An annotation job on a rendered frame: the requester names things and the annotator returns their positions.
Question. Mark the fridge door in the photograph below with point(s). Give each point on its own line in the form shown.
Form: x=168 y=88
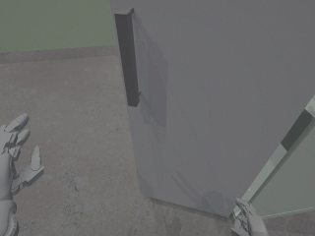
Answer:
x=222 y=82

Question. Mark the right robot hand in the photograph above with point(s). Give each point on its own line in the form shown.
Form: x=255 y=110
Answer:
x=253 y=225

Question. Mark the left robot hand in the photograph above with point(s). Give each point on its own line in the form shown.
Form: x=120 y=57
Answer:
x=11 y=141

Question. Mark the handle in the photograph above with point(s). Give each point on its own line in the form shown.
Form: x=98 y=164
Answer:
x=124 y=27

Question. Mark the left robot forearm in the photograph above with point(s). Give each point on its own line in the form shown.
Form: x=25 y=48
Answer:
x=9 y=225

